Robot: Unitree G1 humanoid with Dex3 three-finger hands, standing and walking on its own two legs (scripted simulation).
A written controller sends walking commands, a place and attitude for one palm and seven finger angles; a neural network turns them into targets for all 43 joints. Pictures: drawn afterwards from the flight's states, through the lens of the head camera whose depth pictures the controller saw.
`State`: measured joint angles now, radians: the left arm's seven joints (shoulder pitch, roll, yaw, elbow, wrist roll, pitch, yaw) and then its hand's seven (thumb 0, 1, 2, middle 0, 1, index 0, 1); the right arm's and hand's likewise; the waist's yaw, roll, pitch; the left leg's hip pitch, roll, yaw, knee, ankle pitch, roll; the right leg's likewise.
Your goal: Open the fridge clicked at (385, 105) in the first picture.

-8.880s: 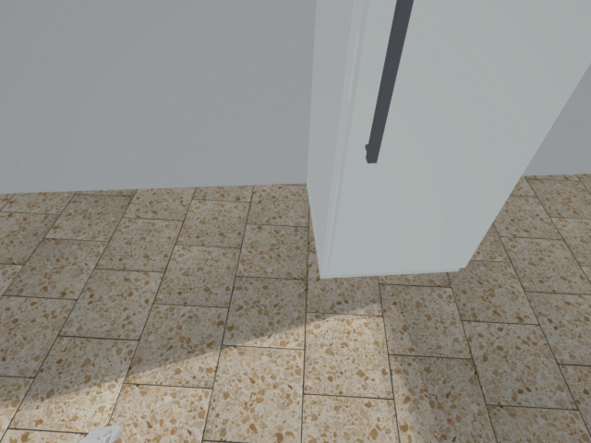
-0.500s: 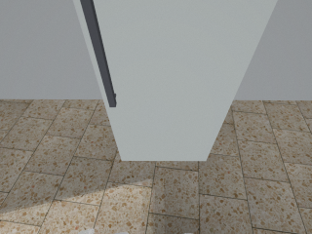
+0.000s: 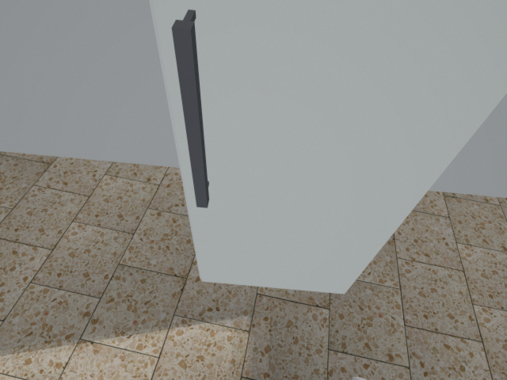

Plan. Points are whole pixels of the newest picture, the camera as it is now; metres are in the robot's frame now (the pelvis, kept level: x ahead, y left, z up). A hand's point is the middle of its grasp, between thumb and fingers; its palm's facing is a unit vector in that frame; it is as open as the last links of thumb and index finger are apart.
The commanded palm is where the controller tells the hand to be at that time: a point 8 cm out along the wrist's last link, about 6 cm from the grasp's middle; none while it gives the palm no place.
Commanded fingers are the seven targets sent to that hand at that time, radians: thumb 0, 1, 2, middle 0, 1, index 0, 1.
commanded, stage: come to a stop and stand still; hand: left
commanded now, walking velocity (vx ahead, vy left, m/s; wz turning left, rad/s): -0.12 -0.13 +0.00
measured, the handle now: (198, 130) +0.49 +0.16 +0.10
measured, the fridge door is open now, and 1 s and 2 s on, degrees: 0 0 0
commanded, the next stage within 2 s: look again from close up in 1.24 s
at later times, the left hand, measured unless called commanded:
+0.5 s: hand out of the picture -0.01 +0.12 -0.16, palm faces +0.07 -0.97 -0.23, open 7.3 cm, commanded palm none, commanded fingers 0.00 0.90 0.90 -0.20 -0.30 -0.20 -0.30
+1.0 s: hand out of the picture -0.04 +0.16 -0.18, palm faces +0.04 -0.99 -0.16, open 7.4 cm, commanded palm none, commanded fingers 0.00 0.90 0.90 -0.20 -0.30 -0.20 -0.30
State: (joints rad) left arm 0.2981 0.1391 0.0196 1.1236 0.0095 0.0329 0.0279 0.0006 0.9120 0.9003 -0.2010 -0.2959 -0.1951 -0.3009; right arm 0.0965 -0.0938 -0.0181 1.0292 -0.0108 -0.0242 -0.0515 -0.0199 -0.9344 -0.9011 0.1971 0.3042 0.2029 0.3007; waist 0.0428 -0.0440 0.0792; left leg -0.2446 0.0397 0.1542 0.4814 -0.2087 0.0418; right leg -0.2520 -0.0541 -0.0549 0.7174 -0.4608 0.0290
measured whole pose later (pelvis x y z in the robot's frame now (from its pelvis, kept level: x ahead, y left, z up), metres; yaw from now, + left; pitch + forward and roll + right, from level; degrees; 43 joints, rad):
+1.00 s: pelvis -0.04 +0.00 +0.00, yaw +0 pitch -2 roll +0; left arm 0.26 0.15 0.00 1.15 0.01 0.01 0.03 0.00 0.91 0.90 -0.20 -0.30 -0.19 -0.30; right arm 0.23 -0.16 -0.02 1.10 -0.01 -0.01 -0.04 0.01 -0.95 -0.90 0.20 0.30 0.20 0.30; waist 0.02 -0.02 0.03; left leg -0.13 -0.01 0.09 0.43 -0.28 0.03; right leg -0.18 -0.08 -0.03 0.43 -0.22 0.06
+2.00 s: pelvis -0.09 -0.04 +0.00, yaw +1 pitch -3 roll +0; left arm 0.36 0.15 0.00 1.08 0.01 0.00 0.02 0.00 0.91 0.90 -0.20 -0.30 -0.20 -0.30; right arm 0.36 -0.15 0.00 1.07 -0.02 0.00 -0.01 0.00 -0.91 -0.90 0.19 0.30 0.20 0.30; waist 0.00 -0.02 0.00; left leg -0.23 0.03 0.05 0.50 -0.22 -0.01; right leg -0.26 -0.04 -0.07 0.49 -0.18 0.00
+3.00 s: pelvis -0.08 -0.03 +0.00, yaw +2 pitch -2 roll +0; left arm 0.34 0.12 0.01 1.08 0.02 -0.01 0.03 0.00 0.91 0.90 -0.20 -0.30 -0.19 -0.30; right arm 0.33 -0.10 0.00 1.10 -0.02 -0.01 -0.02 0.00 -0.91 -0.90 0.19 0.30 0.20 0.30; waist 0.01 -0.01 0.02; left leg -0.22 0.02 0.05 0.47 -0.22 0.00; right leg -0.25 -0.05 -0.07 0.46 -0.18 0.01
